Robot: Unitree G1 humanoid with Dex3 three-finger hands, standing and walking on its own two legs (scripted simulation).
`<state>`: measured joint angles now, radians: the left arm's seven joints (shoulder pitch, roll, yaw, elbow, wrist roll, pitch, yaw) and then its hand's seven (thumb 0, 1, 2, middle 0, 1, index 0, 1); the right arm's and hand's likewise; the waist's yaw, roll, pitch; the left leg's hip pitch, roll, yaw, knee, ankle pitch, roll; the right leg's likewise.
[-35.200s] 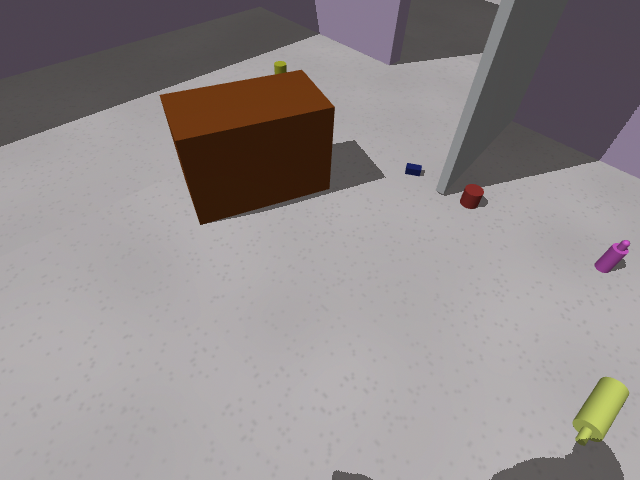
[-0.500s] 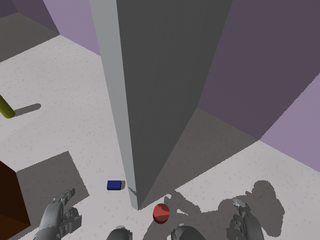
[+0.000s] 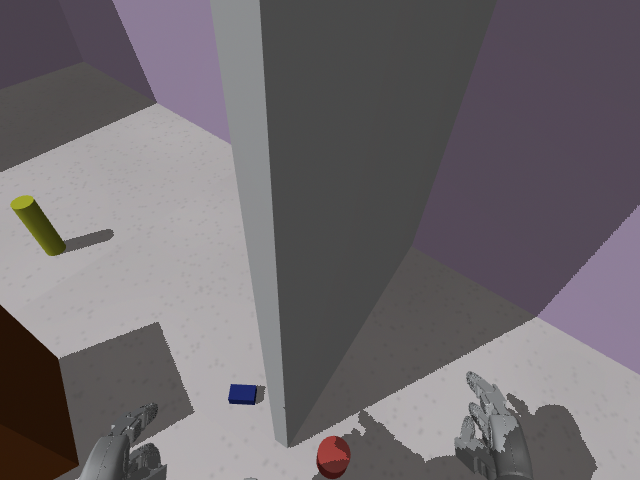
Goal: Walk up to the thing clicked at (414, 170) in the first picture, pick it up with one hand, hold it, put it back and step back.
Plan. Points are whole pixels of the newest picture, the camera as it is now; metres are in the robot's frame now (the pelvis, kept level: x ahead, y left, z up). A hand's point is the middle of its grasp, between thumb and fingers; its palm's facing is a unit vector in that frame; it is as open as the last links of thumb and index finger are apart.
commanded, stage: home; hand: left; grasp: from above
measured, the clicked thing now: (242, 394) +0.48 +0.17 -0.70
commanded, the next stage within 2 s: stand in 1.68 s
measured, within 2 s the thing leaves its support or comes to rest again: neither
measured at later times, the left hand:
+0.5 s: hand (159, 470) +0.16 +0.18 -0.05, palm faces +0.03 -0.98 -0.19, open 7.4 cm
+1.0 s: hand (162, 464) +0.17 +0.18 -0.05, palm faces +0.03 -0.98 -0.20, open 7.4 cm
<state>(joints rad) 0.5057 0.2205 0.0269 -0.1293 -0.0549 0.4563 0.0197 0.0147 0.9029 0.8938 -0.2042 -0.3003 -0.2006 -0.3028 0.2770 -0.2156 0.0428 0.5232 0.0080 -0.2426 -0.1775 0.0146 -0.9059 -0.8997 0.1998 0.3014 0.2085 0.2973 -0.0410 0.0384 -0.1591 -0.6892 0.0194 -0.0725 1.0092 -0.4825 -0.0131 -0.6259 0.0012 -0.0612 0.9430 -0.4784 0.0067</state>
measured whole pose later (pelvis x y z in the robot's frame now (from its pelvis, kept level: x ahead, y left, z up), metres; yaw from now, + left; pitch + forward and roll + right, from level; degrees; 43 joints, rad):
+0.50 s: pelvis +0.00 +0.01 +0.00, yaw -1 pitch +9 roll -3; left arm 0.50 0.23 0.03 -0.13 -0.06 0.46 0.02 0.01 0.90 0.89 -0.20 -0.30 -0.20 -0.30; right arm 0.30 -0.22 0.04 0.54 0.01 -0.24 -0.18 0.02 -0.91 -0.90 0.20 0.30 0.21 0.30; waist -0.05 0.04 -0.16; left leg -0.69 0.02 -0.06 1.02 -0.49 -0.01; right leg -0.63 0.00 -0.05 0.94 -0.48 0.01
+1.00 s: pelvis +0.01 +0.00 +0.00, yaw -1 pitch +10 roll -3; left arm 0.51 0.23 0.03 -0.13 -0.06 0.45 0.02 0.01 0.90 0.89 -0.20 -0.30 -0.20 -0.30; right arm 0.30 -0.21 0.04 0.54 0.01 -0.24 -0.18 0.02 -0.91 -0.90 0.20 0.30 0.21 0.30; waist -0.04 0.04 -0.17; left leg -0.69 0.02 -0.06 1.02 -0.50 -0.01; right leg -0.63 0.00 -0.05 0.95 -0.49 0.01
